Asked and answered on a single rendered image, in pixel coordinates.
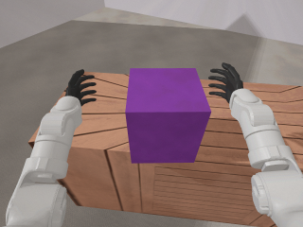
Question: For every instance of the left robot upper arm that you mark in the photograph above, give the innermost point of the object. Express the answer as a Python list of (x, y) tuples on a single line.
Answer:
[(38, 205)]

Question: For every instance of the carton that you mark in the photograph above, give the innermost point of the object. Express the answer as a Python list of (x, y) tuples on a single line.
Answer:
[(166, 115)]

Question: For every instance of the pedestal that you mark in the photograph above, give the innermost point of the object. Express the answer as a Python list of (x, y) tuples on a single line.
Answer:
[(216, 187)]

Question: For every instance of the right robot upper arm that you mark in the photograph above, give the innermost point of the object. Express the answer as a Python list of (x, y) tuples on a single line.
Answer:
[(279, 195)]

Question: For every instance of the left robot hand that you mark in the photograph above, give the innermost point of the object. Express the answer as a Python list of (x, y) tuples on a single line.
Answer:
[(74, 87)]

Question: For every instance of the right robot forearm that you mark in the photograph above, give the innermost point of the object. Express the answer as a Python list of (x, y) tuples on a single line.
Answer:
[(267, 149)]

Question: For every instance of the left robot forearm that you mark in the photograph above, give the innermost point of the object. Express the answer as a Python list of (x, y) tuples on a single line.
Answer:
[(48, 160)]

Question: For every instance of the right robot hand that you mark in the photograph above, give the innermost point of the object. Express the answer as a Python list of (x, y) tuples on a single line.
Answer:
[(232, 81)]

